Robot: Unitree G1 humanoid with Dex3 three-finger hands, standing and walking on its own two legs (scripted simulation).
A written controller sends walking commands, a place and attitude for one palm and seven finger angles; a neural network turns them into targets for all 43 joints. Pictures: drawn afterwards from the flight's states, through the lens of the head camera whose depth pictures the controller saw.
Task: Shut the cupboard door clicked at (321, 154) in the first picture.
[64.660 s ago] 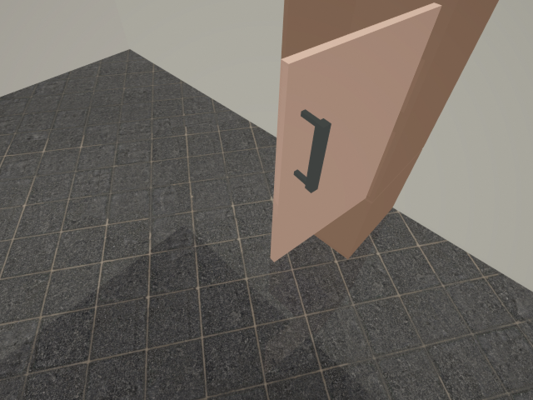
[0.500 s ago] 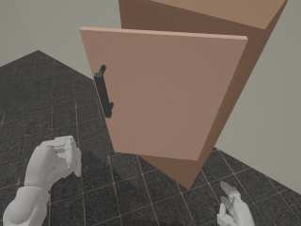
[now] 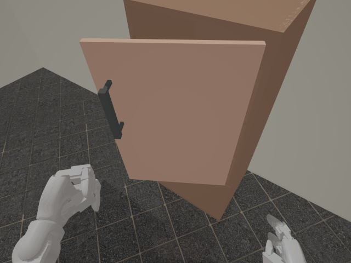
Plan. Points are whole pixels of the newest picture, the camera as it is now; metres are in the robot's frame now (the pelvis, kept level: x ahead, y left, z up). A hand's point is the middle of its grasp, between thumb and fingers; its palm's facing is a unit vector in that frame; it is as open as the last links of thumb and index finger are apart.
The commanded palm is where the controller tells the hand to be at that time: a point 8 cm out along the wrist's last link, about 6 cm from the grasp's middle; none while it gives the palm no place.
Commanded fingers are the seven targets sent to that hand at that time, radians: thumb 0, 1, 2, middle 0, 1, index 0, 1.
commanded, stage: bring the fist close to the handle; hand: left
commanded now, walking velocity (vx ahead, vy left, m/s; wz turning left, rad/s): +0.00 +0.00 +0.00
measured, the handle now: (113, 111) +0.47 +0.21 +0.10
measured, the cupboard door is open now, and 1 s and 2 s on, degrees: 30 30 29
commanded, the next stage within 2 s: push the door shut along its arc in 1.40 s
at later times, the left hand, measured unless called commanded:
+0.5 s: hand (103, 163) +0.29 +0.18 +0.10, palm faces -0.01 -1.00 -0.02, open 3.1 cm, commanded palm +0.27 +0.23 +0.10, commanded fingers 0.00 0.90 0.90 -1.30 -1.50 -1.30 -1.50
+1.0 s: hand (117, 142) +0.36 +0.17 +0.10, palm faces -0.04 -1.00 -0.03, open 3.1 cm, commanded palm +0.33 +0.22 +0.10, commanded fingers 0.00 0.90 0.90 -1.30 -1.50 -1.30 -1.50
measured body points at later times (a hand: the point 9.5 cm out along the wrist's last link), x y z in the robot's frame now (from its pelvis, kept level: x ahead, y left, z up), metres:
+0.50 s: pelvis +0.00 +0.01 +0.00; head +0.02 +0.00 +0.45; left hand +0.29 +0.23 +0.11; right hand +0.16 -0.22 -0.08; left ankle +0.01 +0.13 -0.71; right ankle +0.01 -0.11 -0.71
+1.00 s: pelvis +0.00 +0.01 +0.01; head +0.03 -0.01 +0.45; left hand +0.35 +0.22 +0.10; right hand +0.15 -0.24 -0.09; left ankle +0.01 +0.13 -0.71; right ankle +0.01 -0.11 -0.71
